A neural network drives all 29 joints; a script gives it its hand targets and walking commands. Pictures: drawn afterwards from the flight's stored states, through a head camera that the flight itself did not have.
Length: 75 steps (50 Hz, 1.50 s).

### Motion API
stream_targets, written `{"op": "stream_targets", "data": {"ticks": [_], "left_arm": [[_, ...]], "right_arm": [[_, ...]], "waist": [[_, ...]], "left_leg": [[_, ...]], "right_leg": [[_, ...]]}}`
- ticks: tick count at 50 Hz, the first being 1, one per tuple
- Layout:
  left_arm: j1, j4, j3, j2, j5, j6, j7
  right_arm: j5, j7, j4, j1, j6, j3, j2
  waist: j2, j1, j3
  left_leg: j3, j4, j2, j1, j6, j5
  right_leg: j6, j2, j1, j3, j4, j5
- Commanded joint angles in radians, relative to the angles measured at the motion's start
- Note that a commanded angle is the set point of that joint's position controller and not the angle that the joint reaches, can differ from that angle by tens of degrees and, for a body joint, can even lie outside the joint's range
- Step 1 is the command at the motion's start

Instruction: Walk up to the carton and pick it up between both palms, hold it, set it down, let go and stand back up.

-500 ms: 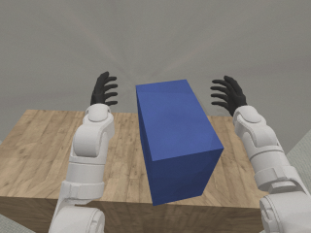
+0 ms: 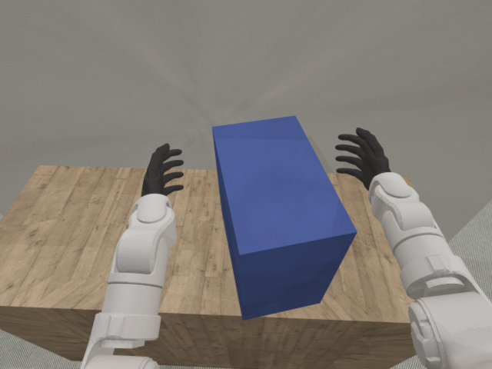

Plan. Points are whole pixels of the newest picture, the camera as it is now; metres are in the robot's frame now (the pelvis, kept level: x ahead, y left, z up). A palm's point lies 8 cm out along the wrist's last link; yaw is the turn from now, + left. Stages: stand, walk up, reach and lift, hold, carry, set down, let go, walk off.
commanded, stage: reach and lift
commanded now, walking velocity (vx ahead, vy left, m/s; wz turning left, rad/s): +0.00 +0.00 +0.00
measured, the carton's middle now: (268, 219) +0.40 -0.03 -0.03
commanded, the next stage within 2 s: none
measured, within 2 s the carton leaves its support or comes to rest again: neither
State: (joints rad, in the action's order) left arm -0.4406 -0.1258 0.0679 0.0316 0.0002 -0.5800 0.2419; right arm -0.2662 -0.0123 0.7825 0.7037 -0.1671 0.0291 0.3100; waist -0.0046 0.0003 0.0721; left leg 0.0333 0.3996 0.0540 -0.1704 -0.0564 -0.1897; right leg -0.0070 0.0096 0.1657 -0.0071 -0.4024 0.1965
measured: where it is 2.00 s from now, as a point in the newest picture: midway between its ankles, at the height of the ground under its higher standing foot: outside the picture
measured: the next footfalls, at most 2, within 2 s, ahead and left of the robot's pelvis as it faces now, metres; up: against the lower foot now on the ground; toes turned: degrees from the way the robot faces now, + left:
none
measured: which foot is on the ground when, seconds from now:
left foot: down 0.00-1.00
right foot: down 0.00-1.00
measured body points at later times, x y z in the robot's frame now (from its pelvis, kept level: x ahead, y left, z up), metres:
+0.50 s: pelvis +0.02 +0.00 +0.00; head +0.07 -0.01 +0.45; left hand +0.39 +0.14 +0.04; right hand +0.43 -0.20 +0.04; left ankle +0.02 +0.15 -0.74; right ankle +0.02 -0.12 -0.74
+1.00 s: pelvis +0.02 +0.00 +0.00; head +0.09 -0.02 +0.44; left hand +0.37 +0.12 +0.01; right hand +0.42 -0.16 +0.02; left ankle +0.02 +0.15 -0.74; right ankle +0.02 -0.12 -0.74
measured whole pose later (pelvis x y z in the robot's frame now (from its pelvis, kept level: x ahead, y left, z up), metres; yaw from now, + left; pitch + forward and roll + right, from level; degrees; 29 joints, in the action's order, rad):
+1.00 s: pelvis +0.02 +0.00 +0.00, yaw +0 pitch +10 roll +0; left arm -0.37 -0.69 0.13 -0.15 0.08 0.28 0.21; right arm -0.15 0.02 1.11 0.66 0.40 0.02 0.14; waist -0.04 0.02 -0.03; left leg 0.03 0.40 0.06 -0.38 -0.06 -0.19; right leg 0.00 0.02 0.38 -0.01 -0.41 0.20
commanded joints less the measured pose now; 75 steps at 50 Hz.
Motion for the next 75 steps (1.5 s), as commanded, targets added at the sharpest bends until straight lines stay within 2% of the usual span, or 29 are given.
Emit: {"op": "stream_targets", "data": {"ticks": [1, 3, 6, 7, 8, 9, 10, 13, 14, 19, 23, 28, 30, 31, 34, 36, 37, 41, 43, 44, 46, 47, 49, 50, 59, 67, 69, 73, 75], "left_arm": [[-0.296, -0.061, -0.002, -0.065, 0.047, 0.168, -0.003], [-0.334, -0.075, -0.014, -0.07, 0.033, 0.247, 0.007], [-0.29, -0.216, -0.031, -0.087, 0.049, 0.328, -0.001], [-0.305, -0.254, -0.006, -0.085, 0.06, 0.348, 0.006], [-0.29, -0.337, -0.014, -0.083, 0.067, 0.366, -0.003], [-0.34, -0.326, -0.003, -0.072, 0.051, 0.391, 0.004], [-0.333, -0.351, -0.031, -0.109, 0.05, 0.416, -0.001], [-0.354, -0.335, -0.027, -0.105, 0.036, 0.511, 0.01], [-0.334, -0.377, -0.029, -0.097, 0.019, 0.536, 0.005], [-0.222, -0.484, 0.01, -0.134, 0.065, 0.657, -0.016], [-0.18, -0.541, 0.056, -0.127, 0.116, 0.722, -0.034], [-0.193, -0.551, 0.044, -0.144, 0.111, 0.809, -0.037], [-0.163, -0.567, 0.06, -0.124, 0.114, 0.835, -0.041], [-0.125, -0.554, 0.032, -0.173, 0.117, 0.851, -0.044], [-0.116, -0.573, 0.072, -0.159, 0.147, 0.875, -0.051], [-0.15, -0.507, 0.032, -0.211, 0.121, 0.885, -0.053], [-0.131, -0.526, 0.056, -0.211, 0.13, 0.896, -0.053], [-0.165, -0.472, -0.004, -0.292, 0.133, 0.92, -0.052], [-0.159, -0.481, 0.013, -0.282, 0.151, 0.923, -0.048], [-0.123, -0.505, 0.027, -0.3, 0.172, 0.913, -0.051], [-0.115, -0.497, 0.093, -0.233, 0.202, 0.891, -0.04], [-0.167, -0.504, 0.127, -0.204, 0.207, 0.881, -0.031], [-0.208, -0.496, 0.112, -0.214, 0.211, 0.866, -0.018], [-0.19, -0.487, 0.115, -0.217, 0.214, 0.85, -0.012], [-0.317, -0.514, 0.075, -0.249, 0.175, 0.815, 0.018], [-0.261, -0.591, 0.092, -0.295, 0.199, 0.787, -0.001], [-0.29, -0.56, 0.083, -0.323, 0.2, 0.796, -0.007], [-0.23, -0.525, 0.013, -0.426, 0.224, 0.822, -0.013], [-0.232, -0.573, 0.061, -0.425, 0.265, 0.827, -0.036]], "right_arm": [[-0.024, -0.033, -0.095, 0.284, 0.109, -0.054, 0.092], [0.011, -0.04, -0.116, 0.308, 0.158, -0.078, 0.064], [0.025, -0.057, 0.036, 0.241, 0.193, -0.066, 0.043], [0.03, -0.062, 0.065, 0.271, 0.202, -0.06, 0.043], [0.053, -0.061, 0.132, 0.242, 0.207, -0.064, 0.033], [0.059, -0.063, 0.096, 0.282, 0.217, -0.08, 0.043], [0.05, -0.069, 0.124, 0.281, 0.235, -0.062, 0.015], [0.035, -0.065, 0.054, 0.31, 0.302, -0.046, 0.004], [0.03, -0.063, 0.041, 0.315, 0.324, -0.048, 0.009], [0.06, -0.051, 0.212, 0.198, 0.398, -0.01, -0.027], [0.046, -0.043, 0.274, 0.174, 0.448, 0.027, -0.052], [0.084, -0.022, 0.22, 0.211, 0.544, -0.008, -0.058], [0.095, -0.02, 0.219, 0.196, 0.564, 0.009, -0.071], [0.106, -0.016, 0.244, 0.16, 0.572, 0.005, -0.091], [0.127, -0.007, 0.28, 0.141, 0.591, 0.01, -0.116], [0.143, -0.002, 0.259, 0.173, 0.599, -0.009, -0.128], [0.161, -0.002, 0.222, 0.187, 0.61, 0.006, -0.144], [0.203, -0.003, 0.158, 0.203, 0.62, 0.003, -0.237], [0.236, 0.013, 0.208, 0.179, 0.619, -0.035, -0.247], [0.243, 0.014, 0.223, 0.171, 0.607, -0.006, -0.269], [0.275, 0.045, 0.228, 0.157, 0.602, -0.061, -0.206], [0.266, 0.057, 0.246, 0.194, 0.595, -0.071, -0.19], [0.271, 0.067, 0.25, 0.213, 0.579, -0.1, -0.208], [0.245, 0.073, 0.232, 0.201, 0.579, -0.095, -0.216], [0.241, 0.076, 0.172, 0.302, 0.503, -0.108, -0.222], [0.238, 0.087, 0.149, 0.255, 0.467, -0.049, -0.311], [0.264, 0.097, 0.107, 0.284, 0.486, -0.071, -0.315], [0.271, 0.081, 0.146, 0.216, 0.502, -0.035, -0.397], [0.324, 0.075, 0.169, 0.224, 0.507, -0.049, -0.412]], "waist": [[0.034, 0.095, -0.404], [0.042, 0.091, -0.471], [-0.002, 0.097, -0.411], [-0.001, 0.127, -0.383], [0.015, 0.099, -0.349], [0.009, 0.108, -0.372], [0.014, 0.092, -0.381], [0.0, 0.142, -0.477], [0.04, 0.129, -0.475], [0.002, 0.122, -0.6], [0.007, 0.169, -0.528], [0.043, 0.12, -0.635], [0.014, 0.146, -0.675], [0.017, 0.106, -0.66], [0.012, 0.131, -0.654], [0.004, 0.098, -0.678], [0.043, 0.115, -0.685], [0.012, 0.097, -0.739], [0.012, 0.067, -0.706], [0.042, 0.096, -0.671], [0.034, 0.078, -0.68], [0.062, 0.097, -0.608], [0.047, 0.075, -0.631], [0.026, 0.109, -0.605], [0.06, 0.087, -0.586], [0.091, 0.114, -0.535], [0.088, 0.077, -0.593], [0.017, 0.076, -0.638], [0.046, 0.075, -0.597]], "left_leg": [[-0.044, -0.061, -0.027, 0.153, 0.009, 0.193], [-0.043, -0.047, -0.036, 0.107, 0.02, 0.156], [-0.053, -0.066, -0.034, 0.074, 0.022, 0.09], [-0.058, -0.075, -0.033, 0.044, 0.023, 0.069], [-0.059, -0.068, -0.033, 0.031, 0.026, 0.029], [-0.066, -0.072, -0.032, 0.022, 0.025, 0.023], [-0.063, -0.062, -0.027, 0.019, 0.021, 0.048], [-0.064, -0.04, -0.037, 0.007, 0.008, 0.133], [-0.065, -0.028, -0.033, -0.006, 0.013, 0.138], [-0.077, 0.017, -0.035, 0.038, -0.012, 0.366], [-0.084, 0.014, -0.033, 0.032, -0.006, 0.417], [-0.078, 0.054, -0.035, -0.005, -0.019, 0.51], [-0.084, 0.068, -0.038, -0.014, -0.029, 0.57], [-0.084, 0.067, -0.035, 0.018, -0.032, 0.591], [-0.097, 0.06, -0.044, -0.02, -0.028, 0.564], [-0.078, 0.061, -0.033, -0.007, -0.03, 0.555], [-0.083, 0.067, -0.032, -0.003, -0.022, 0.566], [-0.078, 0.083, -0.029, 0.006, -0.03, 0.551], [-0.084, 0.085, -0.032, 0.011, -0.029, 0.551], [-0.081, 0.076, -0.027, 0.012, -0.019, 0.553], [-0.087, 0.067, -0.03, 0.003, -0.02, 0.519], [-0.093, 0.055, -0.03, -0.029, -0.015, 0.474], [-0.091, 0.057, -0.029, -0.056, -0.01, 0.426], [-0.103, 0.05, -0.035, -0.039, -0.009, 0.409], [-0.082, 0.036, -0.014, -0.055, 0.007, 0.215], [-0.093, 0.03, -0.018, -0.072, 0.022, 0.278], [-0.09, 0.045, -0.025, -0.051, 0.015, 0.312], [-0.085, 0.062, -0.021, 0.04, -0.011, 0.431], [-0.091, 0.056, -0.021, 0.03, -0.006, 0.414]], "right_leg": [[0.015, 0.081, -0.024, 0.036, 0.078, -0.158], [0.014, 0.076, -0.007, 0.026, 0.074, -0.143], [0.017, 0.068, 0.042, 0.03, 0.073, -0.059], [0.024, 0.064, 0.044, 0.025, 0.075, -0.027], [0.023, 0.064, 0.069, 0.024, 0.08, 0.009], [0.027, 0.06, 0.068, 0.025, 0.072, 0.004], [0.028, 0.064, 0.092, 0.028, 0.07, -0.026], [0.03, 0.065, 0.096, 0.017, 0.041, -0.098], [0.025, 0.064, 0.096, 0.011, 0.032, -0.104], [0.022, 0.059, 0.082, 0.003, 0.013, -0.325], [0.02, 0.061, 0.079, -0.004, 0.02, -0.335], [0.009, 0.057, 0.084, 0.002, -0.034, -0.503], [0.018, 0.064, 0.064, 0.006, -0.032, -0.522], [0.013, 0.068, 0.084, 0.016, -0.026, -0.551], [0.007, 0.057, 0.053, 0.0, -0.018, -0.555], [0.013, 0.064, 0.108, 0.019, -0.02, -0.518], [0.013, 0.065, 0.106, 0.014, -0.014, -0.505], [0.027, 0.076, 0.163, 0.029, 0.011, -0.415], [0.017, 0.077, 0.152, 0.03, 0.014, -0.438], [0.017, 0.078, 0.138, 0.028, 0.032, -0.416], [0.025, 0.075, 0.103, 0.022, 0.035, -0.414], [0.019, 0.075, 0.105, 0.019, 0.038, -0.346], [0.022, 0.066, 0.096, 0.02, 0.035, -0.327], [0.018, 0.063, 0.127, 0.017, 0.043, -0.261], [0.031, 0.065, 0.205, 0.03, 0.052, -0.087], [0.02, 0.057, 0.142, 0.014, 0.051, -0.175], [0.013, 0.056, 0.144, 0.021, 0.042, -0.239], [0.031, 0.072, 0.194, 0.045, 0.034, -0.274], [0.027, 0.07, 0.165, 0.048, 0.054, -0.261]]}}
